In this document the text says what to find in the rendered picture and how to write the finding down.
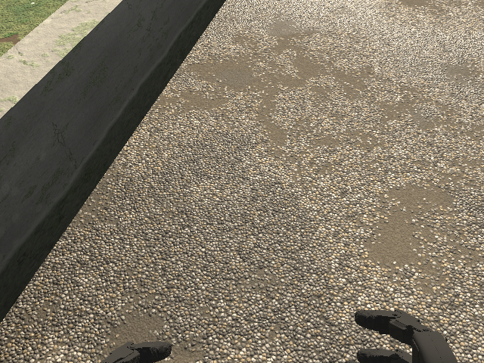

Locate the right robot hand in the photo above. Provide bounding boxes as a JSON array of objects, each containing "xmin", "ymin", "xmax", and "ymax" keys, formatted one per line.
[{"xmin": 345, "ymin": 309, "xmax": 458, "ymax": 363}]

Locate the left robot hand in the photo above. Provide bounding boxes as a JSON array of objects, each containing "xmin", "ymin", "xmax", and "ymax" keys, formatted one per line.
[{"xmin": 100, "ymin": 341, "xmax": 172, "ymax": 363}]

